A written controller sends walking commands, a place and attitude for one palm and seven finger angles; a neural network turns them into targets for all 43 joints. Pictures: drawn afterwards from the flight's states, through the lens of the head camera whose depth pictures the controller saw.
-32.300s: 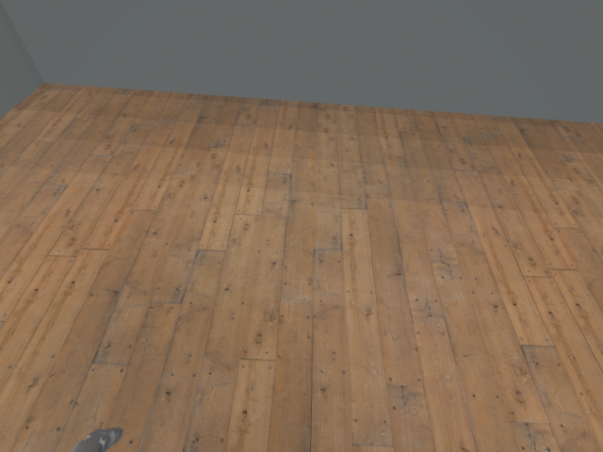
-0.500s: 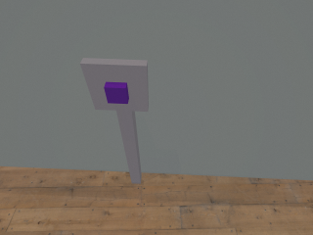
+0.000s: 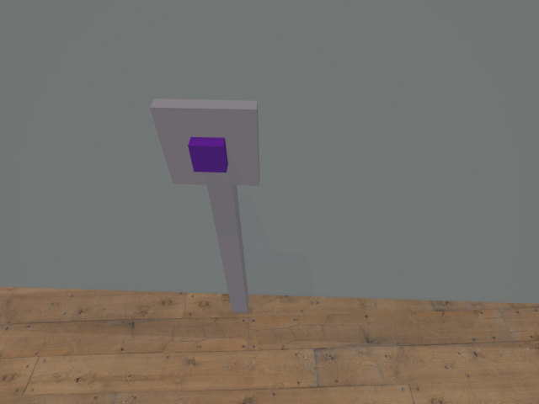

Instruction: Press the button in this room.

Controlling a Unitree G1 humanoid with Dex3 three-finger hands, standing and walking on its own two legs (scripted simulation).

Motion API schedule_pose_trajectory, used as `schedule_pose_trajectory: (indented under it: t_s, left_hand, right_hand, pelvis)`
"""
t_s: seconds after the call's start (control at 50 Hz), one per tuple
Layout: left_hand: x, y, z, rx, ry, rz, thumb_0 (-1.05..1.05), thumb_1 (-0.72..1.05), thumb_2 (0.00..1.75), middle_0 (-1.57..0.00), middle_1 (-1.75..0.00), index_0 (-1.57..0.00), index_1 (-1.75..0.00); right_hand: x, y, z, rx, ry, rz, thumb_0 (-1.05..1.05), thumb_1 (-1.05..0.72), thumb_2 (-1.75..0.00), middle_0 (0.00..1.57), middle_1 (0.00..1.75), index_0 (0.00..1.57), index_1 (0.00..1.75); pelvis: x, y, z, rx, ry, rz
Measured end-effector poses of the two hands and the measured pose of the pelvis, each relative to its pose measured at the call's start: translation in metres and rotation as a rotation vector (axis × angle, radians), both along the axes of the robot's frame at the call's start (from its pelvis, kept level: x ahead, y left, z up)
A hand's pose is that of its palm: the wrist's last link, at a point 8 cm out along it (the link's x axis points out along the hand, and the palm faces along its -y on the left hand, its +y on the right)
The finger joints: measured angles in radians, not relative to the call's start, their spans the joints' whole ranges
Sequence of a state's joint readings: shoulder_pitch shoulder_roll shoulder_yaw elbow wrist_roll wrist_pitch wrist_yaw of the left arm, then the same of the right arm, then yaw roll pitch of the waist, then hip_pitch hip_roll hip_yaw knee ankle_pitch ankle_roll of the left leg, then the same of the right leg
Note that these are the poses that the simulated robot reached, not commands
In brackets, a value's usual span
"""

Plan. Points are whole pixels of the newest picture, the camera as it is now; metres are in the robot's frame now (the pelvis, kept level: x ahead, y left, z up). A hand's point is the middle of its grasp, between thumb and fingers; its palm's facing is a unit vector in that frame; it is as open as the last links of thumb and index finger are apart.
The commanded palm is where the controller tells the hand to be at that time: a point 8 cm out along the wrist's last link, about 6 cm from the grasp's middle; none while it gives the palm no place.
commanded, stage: come to a stop and stand still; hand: left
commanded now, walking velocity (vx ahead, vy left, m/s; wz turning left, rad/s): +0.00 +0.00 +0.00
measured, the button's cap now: (209, 154) +0.55 +0.15 +0.06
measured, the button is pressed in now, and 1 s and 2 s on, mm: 0 0 0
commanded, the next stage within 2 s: look again from close up in 0.02 s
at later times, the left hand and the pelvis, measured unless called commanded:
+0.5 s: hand out of the picture +0.06 +0.18 -0.17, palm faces +0.01 -0.97 -0.26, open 7.3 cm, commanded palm none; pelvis +0.04 +0.00 +0.00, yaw +0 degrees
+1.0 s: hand (177, 314) +0.24 +0.15 +0.01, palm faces +0.16 -0.99 -0.03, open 6.5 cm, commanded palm +0.14 +0.21 -0.05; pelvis +0.01 -0.02 -0.02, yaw +1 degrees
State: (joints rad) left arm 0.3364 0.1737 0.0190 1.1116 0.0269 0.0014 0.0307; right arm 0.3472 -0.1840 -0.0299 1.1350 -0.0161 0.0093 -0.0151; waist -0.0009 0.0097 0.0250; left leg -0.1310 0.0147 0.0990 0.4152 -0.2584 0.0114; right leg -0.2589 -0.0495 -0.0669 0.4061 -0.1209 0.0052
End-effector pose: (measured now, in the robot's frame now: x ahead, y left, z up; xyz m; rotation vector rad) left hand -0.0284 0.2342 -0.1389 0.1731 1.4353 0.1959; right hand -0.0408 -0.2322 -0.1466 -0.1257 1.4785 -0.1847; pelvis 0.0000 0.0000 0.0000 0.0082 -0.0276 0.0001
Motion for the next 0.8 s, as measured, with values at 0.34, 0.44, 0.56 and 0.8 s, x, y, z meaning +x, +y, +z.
schedule_pose_trajectory:
  t_s: [0.34,0.44,0.56,0.8]
  left_hand:
    - [0.051,-0.01,0.0,-0.002,-0.077,-0.042,0.0,0.91,0.9,-0.2,-0.3,-0.2,-0.3]
    - [0.075,-0.008,0.005,0.023,-0.119,-0.047,0.01,0.92,0.9,-0.2,-0.3,-0.2,-0.3]
    - [0.089,-0.011,0.008,0.03,-0.12,-0.054,0.01,0.92,0.9,-0.2,-0.3,-0.2,-0.3]
    - [0.108,-0.022,0.016,0.014,-0.254,0.028,0.01,0.93,0.9,-0.21,-0.3,-0.21,-0.31]
  right_hand:
    - [0.059,0.02,-0.015,0.062,-0.15,0.032,0.01,-0.91,-0.89,0.19,0.29,0.2,0.3]
    - [0.067,0.024,-0.018,0.079,-0.145,0.04,0.02,-0.94,-0.89,0.19,0.3,0.2,0.3]
    - [0.063,0.02,-0.018,0.084,-0.106,0.034,0.01,-0.93,-0.89,0.19,0.3,0.2,0.3]
    - [0.064,-0.006,-0.008,0.023,-0.126,0.028,0.01,-0.91,-0.89,0.2,0.3,0.2,0.3]
  pelvis:
    - [0.025,0.002,-0.006,0.0,0.013,0.0]
    - [0.034,-0.001,-0.005,0.005,0.005,-0.002]
    - [0.038,-0.006,-0.004,0.008,0.008,-0.005]
    - [0.038,-0.019,-0.005,0.004,0.018,-0.005]
